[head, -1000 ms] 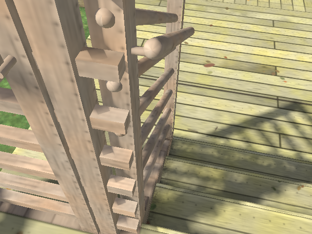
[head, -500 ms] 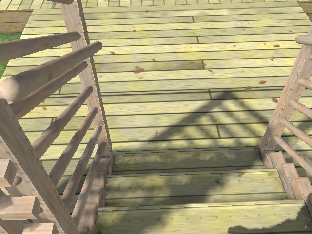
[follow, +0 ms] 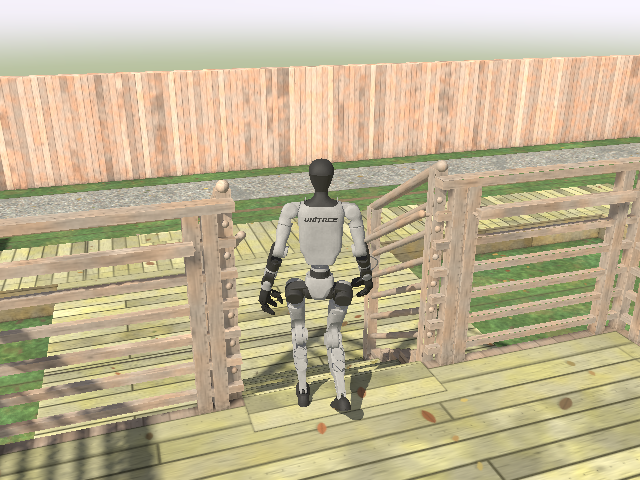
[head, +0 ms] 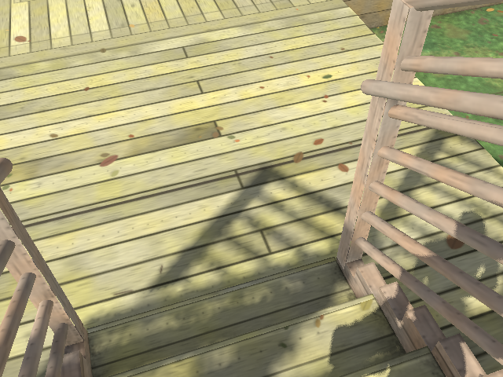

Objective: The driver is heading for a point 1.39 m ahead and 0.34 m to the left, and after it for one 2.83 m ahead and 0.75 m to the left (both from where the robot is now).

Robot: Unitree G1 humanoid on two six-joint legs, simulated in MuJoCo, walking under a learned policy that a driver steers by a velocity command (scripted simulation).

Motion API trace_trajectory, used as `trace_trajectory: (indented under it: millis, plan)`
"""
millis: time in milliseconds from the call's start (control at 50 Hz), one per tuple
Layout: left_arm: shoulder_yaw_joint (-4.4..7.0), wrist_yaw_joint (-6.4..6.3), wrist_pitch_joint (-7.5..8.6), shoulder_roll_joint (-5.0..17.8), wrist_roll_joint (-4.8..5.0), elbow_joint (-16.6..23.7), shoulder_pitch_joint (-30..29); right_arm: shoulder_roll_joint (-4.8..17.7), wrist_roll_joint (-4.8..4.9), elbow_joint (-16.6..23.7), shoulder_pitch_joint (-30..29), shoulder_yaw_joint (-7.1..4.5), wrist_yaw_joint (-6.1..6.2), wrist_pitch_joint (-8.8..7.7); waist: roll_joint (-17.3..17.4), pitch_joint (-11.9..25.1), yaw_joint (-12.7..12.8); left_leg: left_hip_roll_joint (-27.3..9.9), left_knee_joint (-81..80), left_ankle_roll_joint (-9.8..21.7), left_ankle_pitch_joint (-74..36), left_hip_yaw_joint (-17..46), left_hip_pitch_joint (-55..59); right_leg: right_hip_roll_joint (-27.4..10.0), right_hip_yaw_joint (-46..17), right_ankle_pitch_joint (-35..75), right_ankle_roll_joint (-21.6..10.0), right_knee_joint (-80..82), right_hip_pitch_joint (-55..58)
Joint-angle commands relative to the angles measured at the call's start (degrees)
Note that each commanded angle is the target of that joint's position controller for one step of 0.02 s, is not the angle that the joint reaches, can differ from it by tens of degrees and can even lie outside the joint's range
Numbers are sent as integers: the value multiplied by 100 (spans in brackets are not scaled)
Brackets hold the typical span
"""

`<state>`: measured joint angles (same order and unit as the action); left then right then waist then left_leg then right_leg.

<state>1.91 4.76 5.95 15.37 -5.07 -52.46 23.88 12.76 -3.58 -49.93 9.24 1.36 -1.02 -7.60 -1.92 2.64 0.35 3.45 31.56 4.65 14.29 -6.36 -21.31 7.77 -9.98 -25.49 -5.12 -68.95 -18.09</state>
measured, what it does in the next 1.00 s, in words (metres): goes down: right foot 0.17 m lower, then left foot 0.17 m lower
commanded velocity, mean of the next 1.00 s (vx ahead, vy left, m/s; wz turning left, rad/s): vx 0.50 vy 0.00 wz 0.08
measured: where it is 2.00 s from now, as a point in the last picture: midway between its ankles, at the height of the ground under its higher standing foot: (210, 291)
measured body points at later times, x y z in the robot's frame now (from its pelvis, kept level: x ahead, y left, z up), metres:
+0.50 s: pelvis +0.31 -0.05 -0.15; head +0.33 -0.08 +0.30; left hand +0.48 +0.15 -0.26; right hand +0.15 -0.26 -0.29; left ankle +0.08 +0.09 -0.65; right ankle +0.38 -0.14 -0.89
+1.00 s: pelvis +0.56 +0.02 -0.28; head +0.57 +0.03 +0.17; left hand +0.38 +0.16 -0.43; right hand +0.72 -0.19 -0.42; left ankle +0.63 +0.13 -1.03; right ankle +0.39 -0.14 -0.88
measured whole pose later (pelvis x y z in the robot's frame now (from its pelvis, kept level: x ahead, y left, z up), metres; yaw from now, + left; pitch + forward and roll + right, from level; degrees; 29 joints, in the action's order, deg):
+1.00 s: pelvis +0.56 +0.02 -0.28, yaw +11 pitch +0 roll -5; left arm -1.9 1.2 3.7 5.7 -7.9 -65.3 33.7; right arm 14.0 -3.6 -56.9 9.3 -0.2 -3.9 -3.4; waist 4.7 -0.1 3.9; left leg -5.4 24.9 4.1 -14.1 -1.5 -19.5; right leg -6.8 13.7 -52.1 3.4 -69.5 -8.3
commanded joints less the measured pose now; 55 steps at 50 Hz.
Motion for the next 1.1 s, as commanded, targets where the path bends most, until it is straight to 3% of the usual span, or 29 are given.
trace_trajectory:
  millis: [20,80,160,200,220,240,280,360,400,420,440,460,480,500,540,560,580,600,640,680,720,840,920,960,1000,1020,1040,1080,1100]
  plan:
    - [28,-225,57,431,-93,556,-594,-263,75,-133,812,103,84,-28,-105,-70,-338,-2295,-1967,1562,195,3161,1973,-1229,-238,1020,-42,-1617,-3211]
    - [-171,-190,-191,12,-99,654,-871,-305,191,-100,177,128,283,-206,183,-165,8,-1466,-2104,1253,-1529,1587,484,-1561,163,935,116,-198,-1986]
    - [-332,-58,-308,-298,-90,763,-1259,58,122,-711,1330,76,266,-198,240,-254,-367,-932,-1956,1075,-2028,803,150,-1477,1190,1774,467,1690,-1458]
    - [-259,25,-272,-151,-101,653,-763,219,-109,-887,1694,78,145,-162,284,-153,-126,-1106,-1124,1054,-2894,820,154,-1328,1097,2635,226,969,-1360]
    - [-280,-95,-221,-73,-85,852,-1315,-261,-120,-1057,2118,175,252,-196,410,-410,-432,-1355,-523,837,-2277,1319,1807,-1869,185,3483,203,1680,-3349]
    - [-244,-160,-165,31,-186,856,-1528,-359,121,-1092,2800,167,429,-143,460,-293,-862,-1366,-33,804,-1825,1469,3281,-1732,403,3901,318,2447,-4732]
    - [-352,-171,-64,-309,-209,904,-2344,-470,155,-1244,3611,214,566,-30,-22,-494,-1220,-1197,847,634,-1091,1557,3075,-1932,415,5282,387,3940,-4696]
    - [-296,-40,-311,-66,-107,1157,-1879,-165,-233,-677,2081,200,-3,40,511,-715,-366,-844,510,692,1464,1181,-2133,-1394,1412,5727,25,2948,561]
    - [-261,-123,-367,126,-116,1207,-2210,289,57,-675,2028,32,54,82,215,-906,-453,-1105,977,601,926,1496,-499,-1461,1228,4101,94,4055,41]
    - [6,-351,-295,186,782,599,-1459,859,532,-856,2502,-293,317,301,-25,-1036,-244,-813,2708,611,-697,1009,296,-1191,1162,4487,397,5106,358]
    - [60,-490,-186,303,613,103,84,901,470,-1008,2619,-318,452,481,-351,-265,395,-507,4647,423,-1167,612,630,-1189,1574,5572,438,5677,1640]
    - [133,-567,-109,483,573,-258,941,791,512,-1030,2752,-469,478,575,-727,252,603,-9,6797,295,1918,566,-392,-1760,1096,6236,394,5249,3028]
    - [101,-514,-122,709,444,-245,1317,132,750,-952,3847,-455,482,479,-1449,1314,46,84,8573,-12,4228,1071,-2340,-3017,263,10442,-72,2436,5287]
    - [150,-369,-170,518,612,-29,1183,222,706,-793,3688,-413,453,376,-805,1846,331,-334,7823,-66,3172,1327,-3229,-3411,-404,9191,-453,2588,5533]
    - [327,-474,-216,554,472,-82,768,219,260,-477,2203,-433,401,507,-674,854,499,-760,7437,-50,2243,724,-3798,-3386,-1314,2654,-1548,4161,3459]
    - [463,-66,-281,652,1134,-347,520,161,1033,-318,2451,-523,345,669,152,92,-127,-882,5981,-279,765,855,-2819,-2916,-929,2527,-1388,4774,1375]
    - [263,-409,-168,233,329,-272,244,202,27,-426,1936,-459,336,787,-461,-562,-42,-1059,5364,-164,719,1321,-2752,-3167,-852,2369,-1369,4407,745]
    - [-227,-179,-33,-965,-406,-241,253,-349,-161,-473,1959,-241,38,407,820,-1215,-199,-1453,4090,-93,-1252,1634,-2480,-2849,-705,2495,-1491,4998,-1166]
    - [-60,-117,63,-261,-221,-93,18,-482,-209,-782,2114,-169,-281,334,-85,-499,-268,-1125,3491,-94,-1301,1274,-1862,-2470,-42,2274,-1622,4842,-1203]
    - [-108,-176,120,-205,-227,-118,-74,20,-277,-939,2309,-179,-473,249,-70,-232,-500,-988,3793,-141,-1785,1091,-1647,-2318,424,2833,-1390,4343,-1363]
    - [-351,-462,203,-828,-26,-645,827,107,-276,-662,1180,-91,-426,346,-43,-204,89,-1444,1974,-216,-3513,1844,-3481,-2438,238,2281,-1087,3739,527]
    - [-443,-278,47,-396,-209,-781,914,350,-124,-531,312,-93,-380,469,40,-855,-33,-1050,1040,-164,-3948,931,-1075,-2356,914,399,-648,3369,-1116]
    - [-284,-573,-79,10,-82,-1211,1504,187,-71,-116,-931,-28,-278,518,-4,-1541,574,-1014,-497,-79,-2861,765,-1368,-2784,614,-16,-439,2875,435]
    - [-158,-510,-172,221,-301,-1125,1075,448,-11,-510,-18,-190,-272,408,263,-1177,107,-725,-360,-81,-3186,266,285,-2499,1266,595,-144,1739,-49]
    - [-24,-156,-374,601,-436,-1157,457,1084,112,-1263,2073,-580,-237,332,563,-589,-995,-562,-1409,60,-2877,24,2608,-1983,1800,1344,97,-885,-499]
    - [-82,80,-357,-167,-330,-1412,1626,1800,-14,-1619,3316,-835,-257,278,1951,651,-809,-1255,534,1123,-6469,780,5041,-1011,2050,-1562,499,-3856,-2122]
    - [-170,242,-262,-484,-50,-912,1203,1945,84,-1875,4211,-821,-281,172,1665,1349,-959,-1677,519,1491,-6937,1896,5860,-815,1573,-1850,502,-4941,-3247]
    - [-149,-109,-11,-257,330,274,-993,1222,144,-1728,3681,-659,-328,-21,1174,298,-1317,-2319,-358,1822,-3150,3276,5194,-974,1133,-1735,357,-5126,-5497]
    - [-108,-328,84,-82,282,362,-959,533,59,-1511,2773,-435,-346,-3,318,-208,-773,-2431,-496,1598,-909,3623,3728,-1419,439,-505,206,-3846,-5461]
Keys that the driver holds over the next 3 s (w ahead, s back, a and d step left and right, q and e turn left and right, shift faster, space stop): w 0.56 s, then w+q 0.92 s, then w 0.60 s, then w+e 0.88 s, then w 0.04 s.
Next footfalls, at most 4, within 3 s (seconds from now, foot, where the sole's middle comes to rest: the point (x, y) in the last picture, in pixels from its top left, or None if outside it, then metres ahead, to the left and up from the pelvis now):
0.46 right None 0.42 -0.15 -0.93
1.00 left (222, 374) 0.65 0.14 -1.10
1.44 right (260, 310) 0.96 0.02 -1.27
2.04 left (166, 282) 1.19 0.45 -1.43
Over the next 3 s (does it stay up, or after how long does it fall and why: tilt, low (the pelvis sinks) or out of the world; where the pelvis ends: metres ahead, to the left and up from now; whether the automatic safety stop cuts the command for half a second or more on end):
stays up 1.65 0.47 -0.67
